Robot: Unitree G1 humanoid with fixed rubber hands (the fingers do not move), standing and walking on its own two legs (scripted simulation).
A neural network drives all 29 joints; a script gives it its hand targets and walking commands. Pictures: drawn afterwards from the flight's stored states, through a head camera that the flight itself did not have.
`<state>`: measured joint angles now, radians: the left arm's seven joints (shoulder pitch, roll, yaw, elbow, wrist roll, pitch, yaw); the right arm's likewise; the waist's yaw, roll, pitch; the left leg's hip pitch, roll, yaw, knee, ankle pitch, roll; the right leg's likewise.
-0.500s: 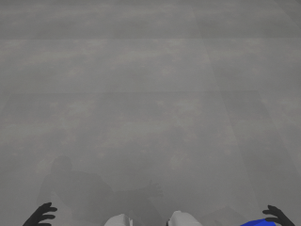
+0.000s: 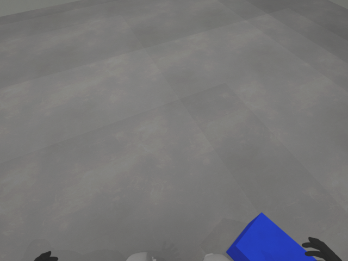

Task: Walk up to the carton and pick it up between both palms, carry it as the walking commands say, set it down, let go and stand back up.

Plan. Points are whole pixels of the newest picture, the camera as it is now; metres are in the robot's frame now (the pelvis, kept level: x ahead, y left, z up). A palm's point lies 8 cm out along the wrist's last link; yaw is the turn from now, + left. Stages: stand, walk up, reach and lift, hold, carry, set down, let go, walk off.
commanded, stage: walk up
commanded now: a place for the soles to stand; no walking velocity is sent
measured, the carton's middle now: (267, 256) +0.19 -0.39 -0.64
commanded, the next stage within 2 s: none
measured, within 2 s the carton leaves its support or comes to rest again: neither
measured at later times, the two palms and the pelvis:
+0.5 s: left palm (59, 216) +0.23 +0.30 -0.07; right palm out of the picture +0.02 -0.32 -0.09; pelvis +0.02 +0.02 -0.01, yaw -22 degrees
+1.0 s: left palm (79, 187) +0.30 +0.27 -0.07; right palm out of the picture -0.12 -0.24 -0.07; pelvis +0.01 +0.09 +0.00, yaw -41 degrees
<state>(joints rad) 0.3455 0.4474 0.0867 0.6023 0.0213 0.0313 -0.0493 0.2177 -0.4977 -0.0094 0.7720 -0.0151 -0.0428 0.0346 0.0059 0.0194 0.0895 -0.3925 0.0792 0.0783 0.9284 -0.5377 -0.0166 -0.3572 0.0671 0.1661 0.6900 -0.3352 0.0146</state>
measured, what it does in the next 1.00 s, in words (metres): steps on the spot, turning right: left foot, then right foot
